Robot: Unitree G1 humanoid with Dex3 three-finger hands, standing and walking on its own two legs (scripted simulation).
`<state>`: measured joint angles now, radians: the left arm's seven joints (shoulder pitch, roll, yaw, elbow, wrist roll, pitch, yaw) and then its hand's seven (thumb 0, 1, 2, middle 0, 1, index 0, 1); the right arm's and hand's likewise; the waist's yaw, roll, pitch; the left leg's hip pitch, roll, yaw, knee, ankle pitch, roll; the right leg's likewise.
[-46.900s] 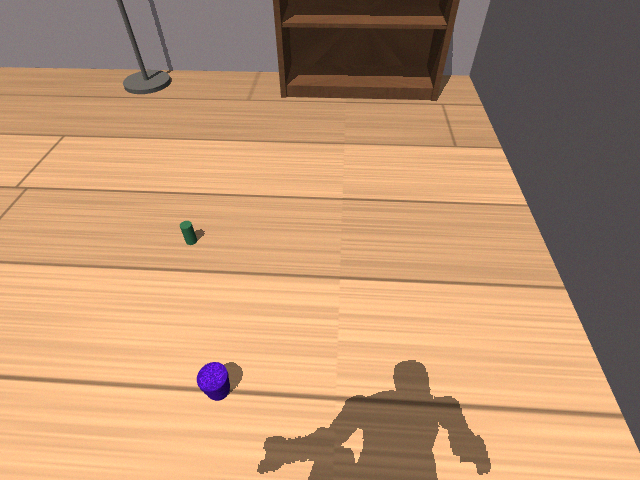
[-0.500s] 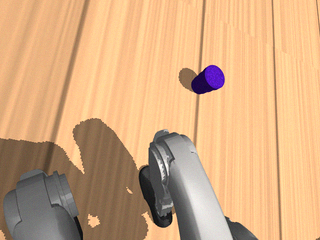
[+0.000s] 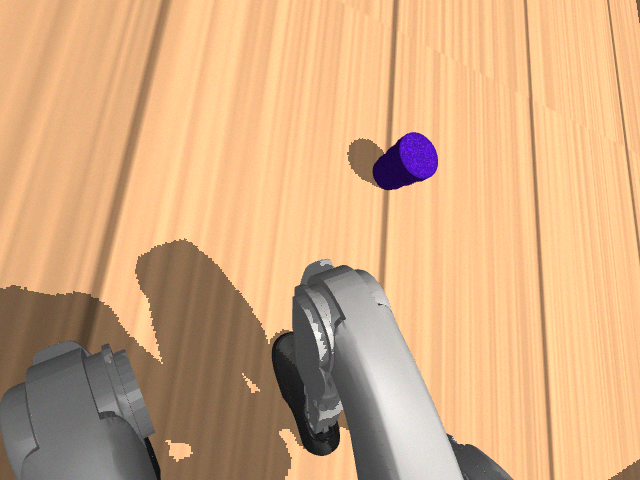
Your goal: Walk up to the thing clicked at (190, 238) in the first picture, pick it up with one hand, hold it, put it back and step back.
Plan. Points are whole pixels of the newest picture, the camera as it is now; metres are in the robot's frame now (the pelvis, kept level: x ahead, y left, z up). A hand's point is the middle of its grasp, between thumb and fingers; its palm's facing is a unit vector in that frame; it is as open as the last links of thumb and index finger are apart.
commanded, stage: close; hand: left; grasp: from above
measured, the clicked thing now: out of the picture +0.46 +0.31 -0.25
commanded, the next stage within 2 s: settle in 0.66 s
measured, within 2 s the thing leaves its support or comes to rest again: leaves its support in 1.04 s
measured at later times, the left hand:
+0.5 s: hand out of the picture +0.44 +0.32 -0.23, palm faces -0.46 -0.15 -0.88, open 9.0 cm
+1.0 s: hand out of the picture +0.45 +0.32 -0.22, palm faces -0.45 -0.14 -0.88, open 8.9 cm
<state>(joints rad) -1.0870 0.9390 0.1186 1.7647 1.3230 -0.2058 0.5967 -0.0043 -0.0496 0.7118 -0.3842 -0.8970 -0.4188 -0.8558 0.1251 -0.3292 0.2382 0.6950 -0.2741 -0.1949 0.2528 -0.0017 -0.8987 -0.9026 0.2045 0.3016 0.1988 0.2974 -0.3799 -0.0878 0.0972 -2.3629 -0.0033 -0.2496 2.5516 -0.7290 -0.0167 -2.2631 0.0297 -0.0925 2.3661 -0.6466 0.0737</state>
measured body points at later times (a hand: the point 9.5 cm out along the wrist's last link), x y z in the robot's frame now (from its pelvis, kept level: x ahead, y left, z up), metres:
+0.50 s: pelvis +0.00 +0.00 +0.00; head +0.26 +0.12 +0.35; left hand +0.46 +0.32 -0.18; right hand +0.06 -0.26 -0.06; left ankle +0.06 +0.13 -0.27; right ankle +0.12 -0.14 -0.27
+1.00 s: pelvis +0.00 +0.00 +0.00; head +0.26 +0.12 +0.35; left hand +0.47 +0.32 -0.17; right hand +0.05 -0.26 -0.06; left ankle +0.06 +0.13 -0.27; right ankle +0.12 -0.14 -0.27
